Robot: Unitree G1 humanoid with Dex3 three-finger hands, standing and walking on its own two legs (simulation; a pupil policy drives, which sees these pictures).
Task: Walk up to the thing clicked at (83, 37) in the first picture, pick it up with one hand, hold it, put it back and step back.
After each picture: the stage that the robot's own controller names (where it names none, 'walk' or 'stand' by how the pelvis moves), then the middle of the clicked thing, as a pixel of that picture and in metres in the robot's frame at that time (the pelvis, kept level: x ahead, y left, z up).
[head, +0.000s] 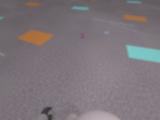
stand; (82, 36) +2.12 +0.33 -0.72
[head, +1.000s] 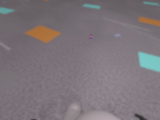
walk; (91, 36) +1.99 +0.19 -0.70
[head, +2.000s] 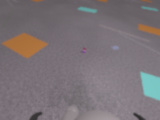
walk; (84, 50) +1.40 +0.21 -0.69
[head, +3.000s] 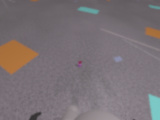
walk; (79, 64) +0.95 +0.21 -0.70
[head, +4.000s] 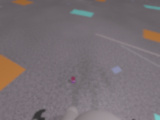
walk; (73, 80) +0.62 +0.24 -0.70
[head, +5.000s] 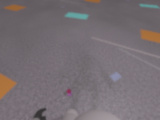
stand; (69, 92) +0.43 +0.26 -0.70
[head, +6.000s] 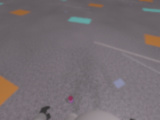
stand; (70, 99) +0.37 +0.24 -0.72
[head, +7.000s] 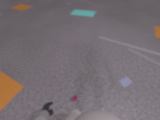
stand; (75, 99) +0.31 +0.20 -0.71
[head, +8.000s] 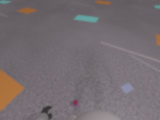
stand; (75, 103) +0.31 +0.18 -0.72
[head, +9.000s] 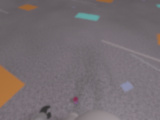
stand; (75, 100) +0.33 +0.17 -0.72
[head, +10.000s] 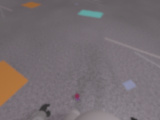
stand; (77, 97) +0.35 +0.17 -0.71
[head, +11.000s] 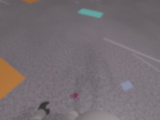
stand; (75, 96) +0.36 +0.14 -0.71
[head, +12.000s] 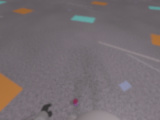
stand; (75, 102) +0.33 +0.16 -0.72
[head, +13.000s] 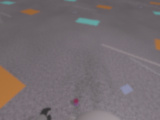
stand; (76, 102) +0.36 +0.15 -0.73
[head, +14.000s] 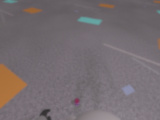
stand; (77, 101) +0.35 +0.14 -0.73
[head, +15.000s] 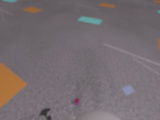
go down; (77, 101) +0.35 +0.14 -0.73
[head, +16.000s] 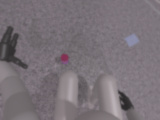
go down; (64, 59) +0.44 +0.19 -0.30
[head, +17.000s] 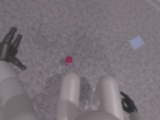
close in; (68, 61) +0.44 +0.18 -0.31
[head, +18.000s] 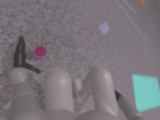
close in; (40, 53) +0.44 +0.23 -0.23
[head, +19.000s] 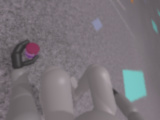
close; (32, 51) +0.43 +0.24 -0.23
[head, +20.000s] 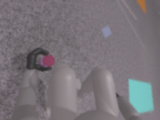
lift; (47, 61) +0.35 +0.21 -0.20
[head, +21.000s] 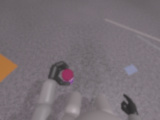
lift; (68, 77) +0.30 +0.16 +0.00
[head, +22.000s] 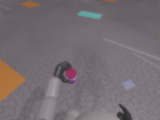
hold; (71, 76) +0.31 +0.14 +0.03
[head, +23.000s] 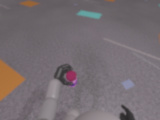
hold; (71, 79) +0.30 +0.14 +0.01
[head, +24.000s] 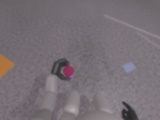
crouch; (68, 73) +0.34 +0.15 -0.05
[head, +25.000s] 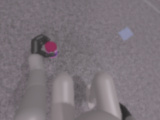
lower; (51, 50) +0.46 +0.22 -0.10
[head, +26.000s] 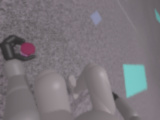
lower; (27, 51) +0.43 +0.24 -0.23
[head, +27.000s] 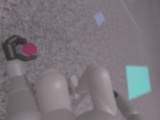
lower; (29, 51) +0.43 +0.24 -0.23
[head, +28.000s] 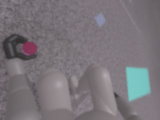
lower; (29, 50) +0.43 +0.25 -0.22
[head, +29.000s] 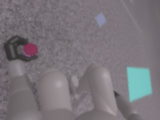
lower; (30, 51) +0.42 +0.25 -0.22
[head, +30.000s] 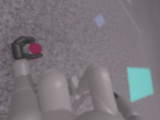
open; (35, 52) +0.44 +0.22 -0.23
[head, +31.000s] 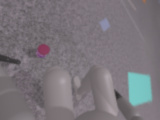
stand; (42, 51) +0.42 +0.21 -0.24
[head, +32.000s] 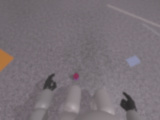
stand; (76, 76) +0.40 +0.14 -0.51
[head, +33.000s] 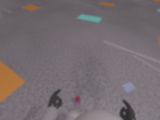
stand; (77, 100) +0.36 +0.12 -0.66
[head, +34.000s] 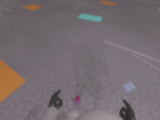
stand; (77, 99) +0.36 +0.13 -0.67
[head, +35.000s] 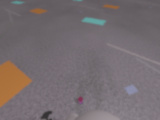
stand; (80, 100) +0.38 +0.11 -0.72
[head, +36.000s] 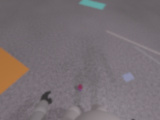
walk; (80, 87) +0.43 +0.07 -0.70
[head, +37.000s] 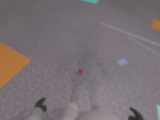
walk; (80, 72) +0.64 +0.12 -0.70
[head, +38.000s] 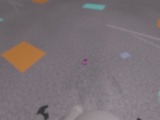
stand; (85, 62) +0.97 +0.18 -0.70
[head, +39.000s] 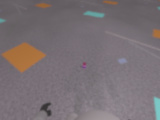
stand; (84, 65) +1.01 +0.14 -0.72
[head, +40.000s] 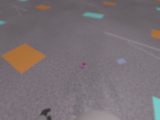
stand; (83, 65) +1.01 +0.15 -0.73
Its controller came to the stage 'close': yes
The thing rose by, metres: 0.73
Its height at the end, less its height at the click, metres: +0.00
